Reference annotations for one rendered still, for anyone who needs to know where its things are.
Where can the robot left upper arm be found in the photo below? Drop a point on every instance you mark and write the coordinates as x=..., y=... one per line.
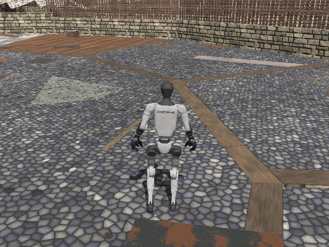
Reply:
x=146, y=115

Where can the left robot hand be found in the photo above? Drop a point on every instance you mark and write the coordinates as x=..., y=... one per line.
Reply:
x=133, y=143

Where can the right robot foot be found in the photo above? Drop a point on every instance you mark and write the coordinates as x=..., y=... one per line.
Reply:
x=173, y=207

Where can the right robot forearm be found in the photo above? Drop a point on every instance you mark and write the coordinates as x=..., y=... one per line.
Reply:
x=190, y=135

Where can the robot torso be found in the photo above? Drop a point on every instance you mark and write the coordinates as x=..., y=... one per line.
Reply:
x=165, y=118

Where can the right robot hand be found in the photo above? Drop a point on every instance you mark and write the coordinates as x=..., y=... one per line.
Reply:
x=191, y=144

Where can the left robot forearm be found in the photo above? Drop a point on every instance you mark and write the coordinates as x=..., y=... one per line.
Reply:
x=137, y=134

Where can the robot right upper arm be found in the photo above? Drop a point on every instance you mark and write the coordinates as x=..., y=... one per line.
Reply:
x=184, y=117

